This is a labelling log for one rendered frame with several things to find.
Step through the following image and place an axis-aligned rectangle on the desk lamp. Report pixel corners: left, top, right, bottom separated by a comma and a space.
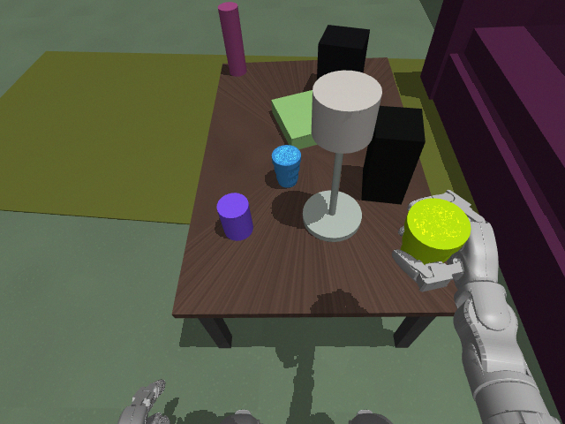
303, 71, 382, 242

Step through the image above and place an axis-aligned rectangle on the coffee table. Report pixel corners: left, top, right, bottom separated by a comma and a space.
172, 57, 457, 348

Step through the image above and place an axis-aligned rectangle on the right robot hand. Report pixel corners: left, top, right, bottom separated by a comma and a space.
392, 190, 499, 292

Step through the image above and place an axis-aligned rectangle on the left robot hand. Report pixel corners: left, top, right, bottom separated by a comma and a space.
117, 380, 170, 424

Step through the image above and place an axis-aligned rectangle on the right robot arm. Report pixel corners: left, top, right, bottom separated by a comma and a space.
453, 280, 561, 424

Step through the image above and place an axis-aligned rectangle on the sofa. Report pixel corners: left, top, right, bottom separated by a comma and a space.
420, 0, 565, 424

